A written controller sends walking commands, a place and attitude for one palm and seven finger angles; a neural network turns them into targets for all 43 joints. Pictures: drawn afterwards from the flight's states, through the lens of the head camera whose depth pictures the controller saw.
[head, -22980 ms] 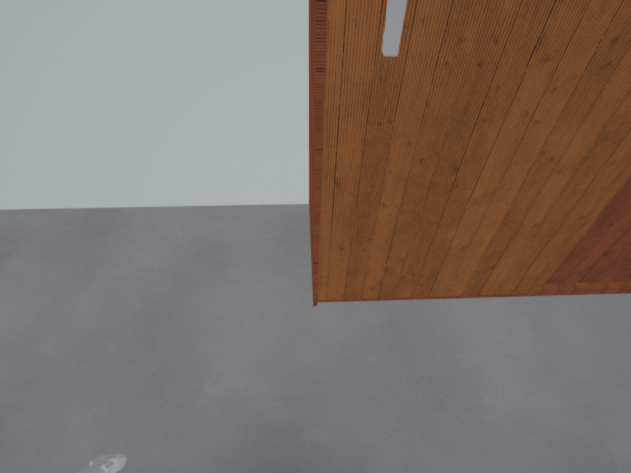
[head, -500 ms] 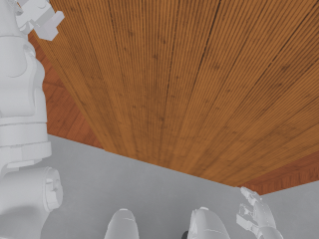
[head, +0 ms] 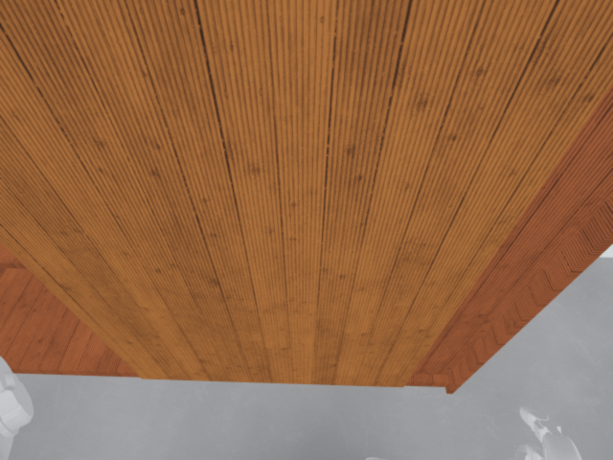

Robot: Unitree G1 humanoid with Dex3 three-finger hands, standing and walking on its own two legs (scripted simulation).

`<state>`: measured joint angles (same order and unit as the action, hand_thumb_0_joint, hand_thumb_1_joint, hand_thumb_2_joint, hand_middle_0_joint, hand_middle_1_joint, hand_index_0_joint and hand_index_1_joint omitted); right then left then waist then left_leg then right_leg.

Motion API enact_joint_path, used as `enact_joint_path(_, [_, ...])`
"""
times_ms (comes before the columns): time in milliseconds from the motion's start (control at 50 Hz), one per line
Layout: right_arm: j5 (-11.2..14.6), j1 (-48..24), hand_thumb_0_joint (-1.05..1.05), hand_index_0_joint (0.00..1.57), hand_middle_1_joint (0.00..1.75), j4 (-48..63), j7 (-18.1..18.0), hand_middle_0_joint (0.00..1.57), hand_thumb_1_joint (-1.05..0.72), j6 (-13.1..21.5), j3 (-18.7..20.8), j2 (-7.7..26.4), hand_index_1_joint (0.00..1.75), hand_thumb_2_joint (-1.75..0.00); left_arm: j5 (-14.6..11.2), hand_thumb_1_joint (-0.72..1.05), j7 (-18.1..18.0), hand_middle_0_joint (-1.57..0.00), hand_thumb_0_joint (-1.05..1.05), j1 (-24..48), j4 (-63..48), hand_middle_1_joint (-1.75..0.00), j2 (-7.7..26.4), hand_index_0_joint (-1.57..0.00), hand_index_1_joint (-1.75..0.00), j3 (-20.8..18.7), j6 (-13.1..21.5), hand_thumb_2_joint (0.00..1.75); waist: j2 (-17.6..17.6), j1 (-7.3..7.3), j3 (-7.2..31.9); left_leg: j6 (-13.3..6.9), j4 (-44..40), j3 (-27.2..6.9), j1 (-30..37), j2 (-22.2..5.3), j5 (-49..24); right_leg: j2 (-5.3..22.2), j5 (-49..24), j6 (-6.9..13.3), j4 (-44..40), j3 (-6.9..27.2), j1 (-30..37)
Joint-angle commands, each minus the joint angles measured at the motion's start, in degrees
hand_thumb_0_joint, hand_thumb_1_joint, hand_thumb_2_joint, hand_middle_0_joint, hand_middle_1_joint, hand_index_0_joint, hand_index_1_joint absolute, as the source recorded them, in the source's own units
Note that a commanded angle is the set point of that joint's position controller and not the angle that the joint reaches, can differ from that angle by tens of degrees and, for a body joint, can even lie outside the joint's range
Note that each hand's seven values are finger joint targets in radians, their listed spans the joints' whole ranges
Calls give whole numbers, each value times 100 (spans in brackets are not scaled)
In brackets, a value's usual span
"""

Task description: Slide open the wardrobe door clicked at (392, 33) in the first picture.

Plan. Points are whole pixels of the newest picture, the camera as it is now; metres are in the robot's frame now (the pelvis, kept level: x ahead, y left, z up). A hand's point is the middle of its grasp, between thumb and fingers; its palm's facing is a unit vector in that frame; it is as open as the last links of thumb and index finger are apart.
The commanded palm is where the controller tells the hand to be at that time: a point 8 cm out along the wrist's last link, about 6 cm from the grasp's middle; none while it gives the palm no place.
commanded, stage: stop walking and hold the door there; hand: left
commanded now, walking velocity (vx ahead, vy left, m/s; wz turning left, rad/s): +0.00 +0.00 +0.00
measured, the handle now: out of the picture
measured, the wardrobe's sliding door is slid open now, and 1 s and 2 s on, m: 0.64 0.64 0.62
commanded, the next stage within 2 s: none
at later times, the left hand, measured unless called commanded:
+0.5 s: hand out of the picture +0.38 +0.38 +0.27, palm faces +0.65 -0.75 -0.08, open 6.6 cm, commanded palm +0.33 +0.43 +0.22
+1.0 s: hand out of the picture +0.38 +0.39 +0.26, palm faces +0.62 -0.77 -0.15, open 6.3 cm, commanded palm +0.33 +0.43 +0.22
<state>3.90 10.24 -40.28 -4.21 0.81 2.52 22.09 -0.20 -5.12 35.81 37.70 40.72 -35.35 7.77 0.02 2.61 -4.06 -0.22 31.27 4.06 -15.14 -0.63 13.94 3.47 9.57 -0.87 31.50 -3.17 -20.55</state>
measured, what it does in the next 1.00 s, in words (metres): steps on the spot: right foot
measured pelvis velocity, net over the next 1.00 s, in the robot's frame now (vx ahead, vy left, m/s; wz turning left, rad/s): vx -0.04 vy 0.01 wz -0.13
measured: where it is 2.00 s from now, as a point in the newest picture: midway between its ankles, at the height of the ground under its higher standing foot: outside the picture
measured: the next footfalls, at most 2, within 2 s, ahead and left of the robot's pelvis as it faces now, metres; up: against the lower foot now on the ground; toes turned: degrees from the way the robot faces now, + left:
right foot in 0.46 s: +0.02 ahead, -0.14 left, +0.00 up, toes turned -10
left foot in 1.14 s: +0.03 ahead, +0.18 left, +0.00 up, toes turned +0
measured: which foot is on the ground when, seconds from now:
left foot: down 0.00-0.90, up 0.92-1.00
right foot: down 0.00-0.36, up 0.38-0.44, down 0.46-1.00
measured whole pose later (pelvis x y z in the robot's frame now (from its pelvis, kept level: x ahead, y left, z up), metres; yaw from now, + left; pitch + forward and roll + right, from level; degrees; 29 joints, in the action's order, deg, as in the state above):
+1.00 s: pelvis -0.04 +0.01 +0.01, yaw -7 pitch +0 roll -1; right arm 2.9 16.9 -42.6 -4.3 1.8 1.3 19.9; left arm 1.3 -1.1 40.4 58.7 48.3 -38.0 12.3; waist -1.7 3.3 -0.6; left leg -0.2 45.1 1.1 -23.2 -0.1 23.2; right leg 2.0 11.2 -1.0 28.3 -1.8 -17.3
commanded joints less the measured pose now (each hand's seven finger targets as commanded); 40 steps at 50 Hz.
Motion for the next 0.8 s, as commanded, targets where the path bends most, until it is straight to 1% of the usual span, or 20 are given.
enact_joint_path(0, [5,-32,0,20,30,784,-79,20,-90,151,80,506,30,-90,56,90,-171,-45,0,1512,-736,-140,2478,-45,-140,-403,478,90,-1617,-384,1576,-566,-1232,-1060,-32,-1500,-1934,-70,960,-20,604,30,811])
enact_joint_path(40, [-33,5,0,20,30,786,-134,20,-90,179,70,534,30,-90,91,90,-181,-45,0,1601,-521,-140,2790,-45,-140,-580,495,90,-1429,-399,1536,-579,-1032,-816,-232,-1501,-1990,-64,968,-20,900,114,818])
enact_joint_path(100, [-23,142,0,20,30,775,-179,20,-90,177,36,576,30,-90,91,90,-138,-45,0,1478,-142,-140,2719,-45,-140,-460,409,90,-1247,-358,1376,-316,-565,-473,-318,-1167,-1592,23,332,-14,-147,58,1155])
enact_joint_path(140, [-97,209,0,20,30,747,-180,20,-90,173,56,617,30,-90,186,90,-142,-45,0,1539,169,-140,3012,-45,-140,-646,420,90,-556,-264,1321,2,-100,-73,-528,-703,-792,506,-1051,170,-652,619,1271])
enact_joint_path(180, [-66,338,0,20,30,641,-148,20,-90,215,111,597,30,-90,141,90,-138,-45,0,1376,489,-140,3367,-45,-140,-962,395,90,434,-298,1756,39,408,10,-351,-322,467,898,-451,331,-1059,1219,1139])
enact_joint_path(220, [-81,428,0,20,30,521,-151,20,-90,225,54,580,30,-90,128,90,-102,-45,0,1429,867,-140,3446,-45,-140,-958,368,90,511,-268,1582,-53,377,-201,-286,-259,902,1008,605,390,-1386,1333,796])
enact_joint_path(260, [-116,414,0,20,30,464,-127,20,-90,292,10,609,30,-90,128,90,-25,-45,0,1697,945,-140,3287,-45,-140,-820,458,90,382,-213,1490,-146,-240,-447,71,-450,572,680,1215,271,-1147,891,318])
enact_joint_path(320, [-85,387,0,20,30,440,-180,20,-90,373,24,677,30,-90,86,90,-33,-45,0,1598,1051,-140,3065,-45,-140,-628,517,90,-815,-269,1164,-481,-1783,-1471,-554,-1315,1307,-151,1119,15,-20,270,747])
enact_joint_path(340, [-87,323,0,20,30,455,-185,20,-90,399,14,685,30,-90,79,90,-48,-45,0,1693,1050,-140,3059,-45,-140,-632,479,90,-920,-302,1054,-605,-2034,-1672,-1008,-1530,1408,-192,934,6,469,210,1047])
enact_joint_path(360, [-80,315,0,20,30,440,-198,20,-90,419,33,667,30,-90,64,90,-47,-45,0,1821,997,-140,3086,-45,-140,-627,465,90,-947,-332,1097,-649,-1971,-1554,-1020,-1555,1199,-179,846,-6,630,240,1129])
enact_joint_path(400, [-70,450,0,20,30,371,-231,20,-90,404,30,654,30,-90,36,90,-32,-45,0,1769,1187,-140,3046,-45,-140,-525,388,90,-968,-325,1199,-616,-1581,-1233,-806,-1368,379,-123,675,-26,280,233,1233])
enact_joint_path(440, [-118,533,0,20,30,298,-194,20,-90,418,45,716,30,-90,119,90,-7,-45,0,1840,1317,-140,3150,-45,-140,-590,378,90,-707,-288,1226,-323,-961,-757,-535,-1045,-383,-17,369,-3,-560,254,1271])
enact_joint_path(460, [-124,577,0,20,30,305,-177,20,-90,396,50,695,30,-90,161,90,17,-45,0,1877,1383,-140,3154,-45,-140,-544,393,90,-632,-227,1269,-169,-652,-481,-415,-837,-441,196,118,74,-812,504,1188])
enact_joint_path(480, [-126,682,0,20,30,264,-146,20,-90,399,77,720,30,-90,181,90,26,-45,0,1825,1520,-140,3270,-45,-140,-654,384,90,-215,-213,1464,-72,-419,-300,-394,-636,-157,365,232,130,-907,714,1161])
enact_joint_path(540, [-79,681,0,20,30,255,-117,20,-90,354,88,686,30,-90,131,90,57,-45,0,1809,1697,-140,3427,-45,-140,-722,354,90,342,-186,1335,-53,115,-206,-184,-360,554,745,1160,288,-1427,1261,497])
enact_joint_path(580, [-95,710,0,20,30,237,-103,20,-90,374,58,669,30,-90,132,90,98,-45,0,1913,1749,-140,3308,-45,-140,-640,404,90,368,-145,1291,-99,-1,-359,73,-407,468,674,1528,281,-1386,1062,141])
enact_joint_path(600, [-83,690,0,20,30,190,-130,20,-90,364,91,740,30,-90,83,90,94,-45,0,1834,1778,-140,3300,-45,-140,-613,392,90,0,-142,1209,-159,-311,-514,172,-538,320,513,1379,230,-1231,887,137])
enact_joint_path(680, [-95,606,0,20,30,286,-162,20,-90,451,79,740,30,-90,103,90,99,-45,0,1739,1612,-140,3161,-45,-140,-574,432,90,-488,-220,1059,-295,-1214,-1077,-312,-1012,526,-18,969,36,-595,470,581])
enact_joint_path(720, [-69,632,0,20,30,314,-178,20,-90,421,58,692,30,-90,96,90,90,-45,0,1672,1519,-140,2987,-45,-140,-423,421,90,-721,-248,1051,-346,-1307,-1092,-394,-1080,174,-74,614,28,-448,361,824])
enact_joint_path(780, [-64,638,0,20,30,353,-175,20,-90,420,59,672,30,-90,117,90,99,-45,0,1634,1499,-140,2985,-45,-140,-425,410,90,-481,-262,1229,-224,-968,-719,-296,-905,41,34,439,36,-647,468,865])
